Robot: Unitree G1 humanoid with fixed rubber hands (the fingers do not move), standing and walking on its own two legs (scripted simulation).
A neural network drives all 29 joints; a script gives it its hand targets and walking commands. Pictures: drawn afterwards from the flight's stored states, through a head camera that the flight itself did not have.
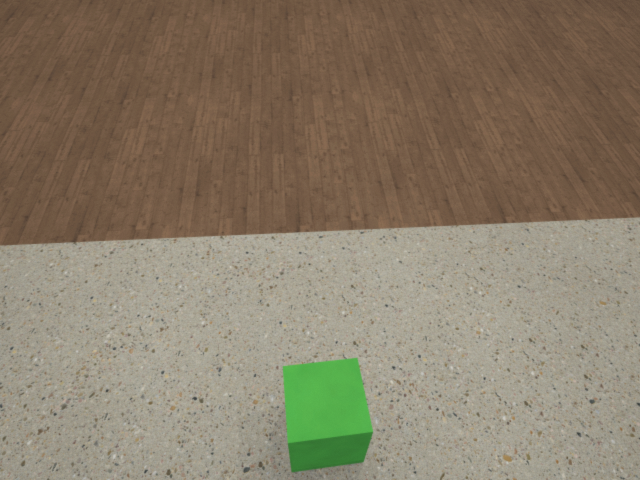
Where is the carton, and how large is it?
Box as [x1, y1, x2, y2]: [283, 358, 372, 471]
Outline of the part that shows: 357,358 283,366 287,438 292,471 363,461 372,433 372,429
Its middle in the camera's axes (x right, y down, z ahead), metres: +0.01 +0.48 +1.11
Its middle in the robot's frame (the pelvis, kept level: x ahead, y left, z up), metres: +0.48 -0.01 -0.66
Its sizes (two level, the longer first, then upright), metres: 0.210 0.200 0.250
